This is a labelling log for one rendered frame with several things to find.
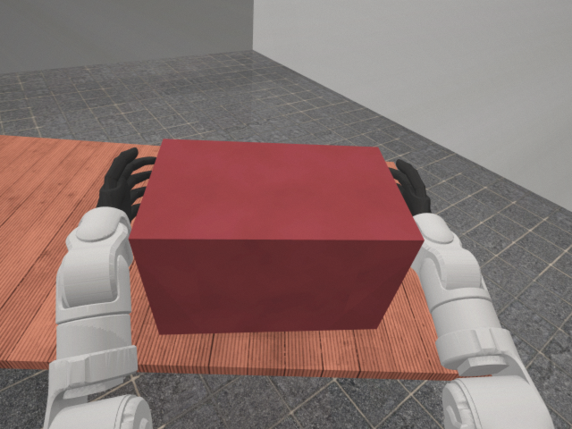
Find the robot right hand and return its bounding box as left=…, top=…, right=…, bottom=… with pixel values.
left=389, top=159, right=432, bottom=216

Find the robot right upper arm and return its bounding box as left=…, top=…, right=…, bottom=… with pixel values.
left=442, top=375, right=551, bottom=429

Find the robot left hand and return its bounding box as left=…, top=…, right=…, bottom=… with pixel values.
left=96, top=147, right=156, bottom=223

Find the right robot forearm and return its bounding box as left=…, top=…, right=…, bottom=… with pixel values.
left=410, top=213, right=555, bottom=429

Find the robot left upper arm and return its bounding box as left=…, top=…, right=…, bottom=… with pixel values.
left=49, top=394, right=153, bottom=429

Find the table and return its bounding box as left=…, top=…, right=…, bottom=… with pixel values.
left=0, top=135, right=492, bottom=381

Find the carton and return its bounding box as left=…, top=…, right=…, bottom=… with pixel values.
left=129, top=139, right=425, bottom=335

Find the left robot forearm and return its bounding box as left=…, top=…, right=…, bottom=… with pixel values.
left=43, top=206, right=138, bottom=429

